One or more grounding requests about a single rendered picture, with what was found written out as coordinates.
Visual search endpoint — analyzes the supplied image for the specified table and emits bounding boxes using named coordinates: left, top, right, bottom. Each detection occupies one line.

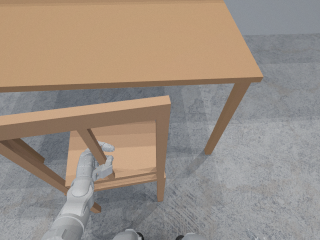
left=0, top=0, right=264, bottom=163

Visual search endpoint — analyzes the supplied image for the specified chair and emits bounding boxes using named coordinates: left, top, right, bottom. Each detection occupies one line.
left=0, top=95, right=171, bottom=214

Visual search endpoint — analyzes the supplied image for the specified robot right hand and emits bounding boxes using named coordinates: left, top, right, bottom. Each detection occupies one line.
left=245, top=228, right=266, bottom=240

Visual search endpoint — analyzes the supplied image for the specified left robot forearm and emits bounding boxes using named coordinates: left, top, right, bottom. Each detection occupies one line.
left=41, top=176, right=95, bottom=240

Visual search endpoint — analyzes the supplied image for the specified robot left hand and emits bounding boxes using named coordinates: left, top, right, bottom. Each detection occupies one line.
left=76, top=140, right=115, bottom=182

